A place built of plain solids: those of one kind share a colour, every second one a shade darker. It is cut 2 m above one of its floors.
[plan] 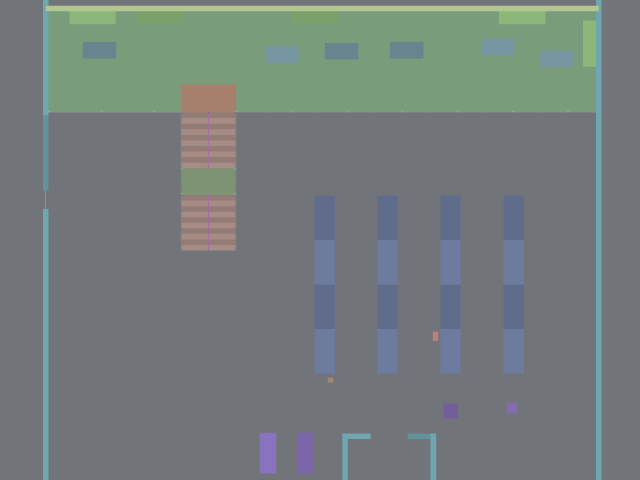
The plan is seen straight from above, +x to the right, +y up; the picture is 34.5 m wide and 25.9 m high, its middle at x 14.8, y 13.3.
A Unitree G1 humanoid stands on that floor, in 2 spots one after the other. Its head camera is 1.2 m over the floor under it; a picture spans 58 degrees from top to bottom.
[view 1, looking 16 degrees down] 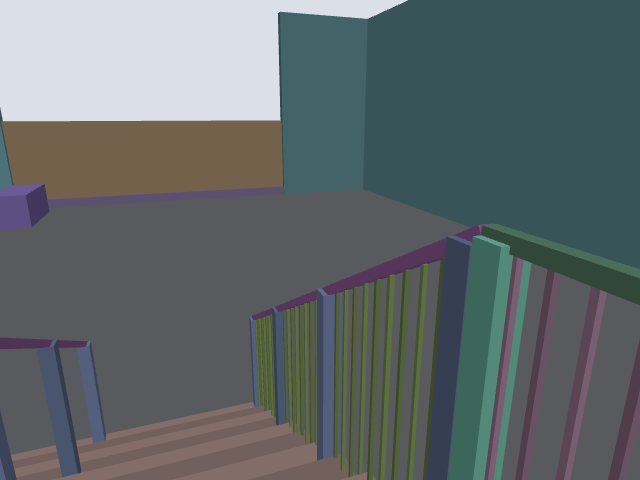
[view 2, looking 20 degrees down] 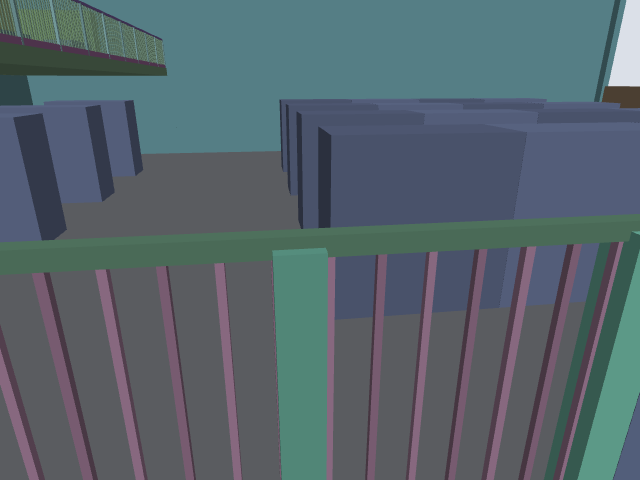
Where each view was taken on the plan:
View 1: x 8.03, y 16.53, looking -110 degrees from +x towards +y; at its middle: ground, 10.76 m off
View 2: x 9.53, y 16.53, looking -8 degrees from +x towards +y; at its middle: stair_rail_land_top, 0.73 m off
